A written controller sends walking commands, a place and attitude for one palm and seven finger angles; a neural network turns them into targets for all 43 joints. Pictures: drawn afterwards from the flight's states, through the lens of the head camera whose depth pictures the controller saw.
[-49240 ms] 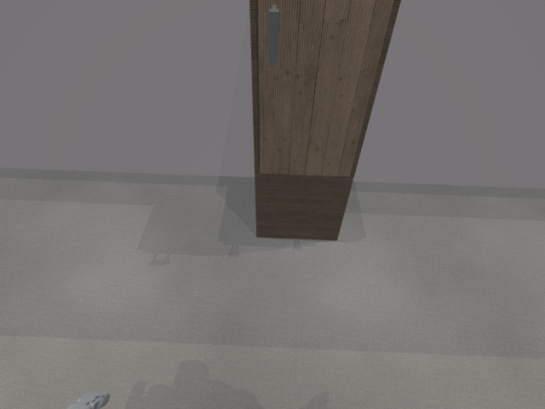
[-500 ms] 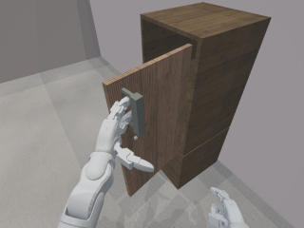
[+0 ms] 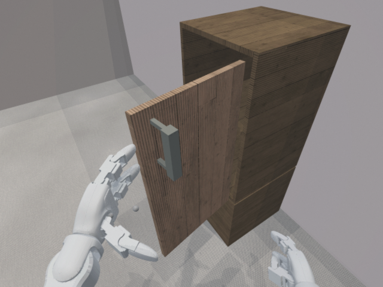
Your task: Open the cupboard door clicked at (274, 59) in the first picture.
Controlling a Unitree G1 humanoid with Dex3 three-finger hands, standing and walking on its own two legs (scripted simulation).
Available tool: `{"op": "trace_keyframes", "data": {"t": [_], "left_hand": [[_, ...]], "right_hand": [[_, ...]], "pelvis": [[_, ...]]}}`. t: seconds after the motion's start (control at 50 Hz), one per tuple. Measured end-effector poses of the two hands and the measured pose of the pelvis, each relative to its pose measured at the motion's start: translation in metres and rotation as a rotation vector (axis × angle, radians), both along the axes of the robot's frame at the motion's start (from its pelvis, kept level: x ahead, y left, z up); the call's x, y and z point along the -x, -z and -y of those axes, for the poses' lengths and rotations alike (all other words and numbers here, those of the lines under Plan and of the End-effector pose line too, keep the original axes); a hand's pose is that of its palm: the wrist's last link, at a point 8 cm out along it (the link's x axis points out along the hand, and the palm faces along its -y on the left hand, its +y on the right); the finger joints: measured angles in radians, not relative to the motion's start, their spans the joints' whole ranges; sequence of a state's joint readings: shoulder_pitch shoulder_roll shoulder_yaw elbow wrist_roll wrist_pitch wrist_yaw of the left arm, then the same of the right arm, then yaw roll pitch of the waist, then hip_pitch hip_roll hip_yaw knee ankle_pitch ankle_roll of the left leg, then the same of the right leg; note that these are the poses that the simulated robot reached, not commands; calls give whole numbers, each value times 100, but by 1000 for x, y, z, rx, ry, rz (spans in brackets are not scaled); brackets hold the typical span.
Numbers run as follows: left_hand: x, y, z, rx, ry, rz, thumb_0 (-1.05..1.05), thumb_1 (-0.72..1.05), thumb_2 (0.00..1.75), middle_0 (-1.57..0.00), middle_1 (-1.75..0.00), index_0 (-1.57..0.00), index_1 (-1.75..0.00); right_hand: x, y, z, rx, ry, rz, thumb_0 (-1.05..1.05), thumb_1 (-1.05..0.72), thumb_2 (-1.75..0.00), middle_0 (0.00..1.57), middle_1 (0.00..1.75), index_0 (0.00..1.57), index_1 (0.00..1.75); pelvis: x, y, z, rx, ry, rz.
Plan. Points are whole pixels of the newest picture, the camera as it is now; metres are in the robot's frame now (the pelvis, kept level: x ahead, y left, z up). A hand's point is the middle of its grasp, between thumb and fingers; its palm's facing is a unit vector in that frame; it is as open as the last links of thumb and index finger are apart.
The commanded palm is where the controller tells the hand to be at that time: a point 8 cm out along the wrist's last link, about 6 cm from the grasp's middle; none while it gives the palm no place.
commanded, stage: slide the hand sideways off the handle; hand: left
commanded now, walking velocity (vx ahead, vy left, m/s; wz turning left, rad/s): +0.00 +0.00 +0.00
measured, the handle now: (165, 149) +0.34 +0.09 +0.16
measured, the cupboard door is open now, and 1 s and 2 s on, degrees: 100 100 100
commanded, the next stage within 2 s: draw the hand back to the body in 0.14 s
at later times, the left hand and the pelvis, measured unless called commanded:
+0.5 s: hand (112, 215) +0.19 +0.15 +0.15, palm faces +0.01 -1.00 -0.10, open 16.3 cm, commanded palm +0.15 +0.20 +0.16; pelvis -0.01 +0.00 +0.00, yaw +1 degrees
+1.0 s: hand (71, 216) +0.18 +0.22 +0.15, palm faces +0.31 -0.90 -0.31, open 14.3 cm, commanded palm +0.14 +0.26 +0.17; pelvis -0.01 +0.01 +0.00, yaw +0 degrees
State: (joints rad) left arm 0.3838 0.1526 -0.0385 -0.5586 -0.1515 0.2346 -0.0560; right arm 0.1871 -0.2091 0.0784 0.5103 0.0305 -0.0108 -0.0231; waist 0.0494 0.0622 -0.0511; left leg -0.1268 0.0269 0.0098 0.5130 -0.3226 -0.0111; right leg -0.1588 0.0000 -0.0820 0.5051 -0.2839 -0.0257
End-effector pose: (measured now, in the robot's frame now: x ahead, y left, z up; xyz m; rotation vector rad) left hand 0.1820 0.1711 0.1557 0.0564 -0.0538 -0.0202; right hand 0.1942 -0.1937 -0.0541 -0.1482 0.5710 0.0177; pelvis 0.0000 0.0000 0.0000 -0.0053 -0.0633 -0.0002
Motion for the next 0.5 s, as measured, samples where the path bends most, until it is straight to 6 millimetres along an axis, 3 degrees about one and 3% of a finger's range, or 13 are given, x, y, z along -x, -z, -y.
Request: {"op": "trace_keyframes", "data": {"t": [0.22, 0.34, 0.5], "left_hand": [[23, 0, -14, -12, -19, 9, -2, -50, 30, -15, -30, -15, -30], [20, 0, -14, -16, -1, 27, -2, -50, 30, -15, -30, -15, -30], [18, -3, -32, -39, -26, 20, -2, -50, 30, -16, -31, -15, -30]], "right_hand": [[9, 5, 6, 12, 5, 32, 1, -91, -90, 20, 30, 20, 29], [17, 6, 7, 18, 11, 46, 1, -91, -90, 20, 30, 20, 29], [26, 7, 7, 11, 29, 48, 1, -91, -90, 20, 30, 20, 29]], "pelvis": [[5, 3, 1, 5, -15, -1], [11, 3, 1, 6, -17, 1], [14, 3, -1, 6, -9, 4]]}}
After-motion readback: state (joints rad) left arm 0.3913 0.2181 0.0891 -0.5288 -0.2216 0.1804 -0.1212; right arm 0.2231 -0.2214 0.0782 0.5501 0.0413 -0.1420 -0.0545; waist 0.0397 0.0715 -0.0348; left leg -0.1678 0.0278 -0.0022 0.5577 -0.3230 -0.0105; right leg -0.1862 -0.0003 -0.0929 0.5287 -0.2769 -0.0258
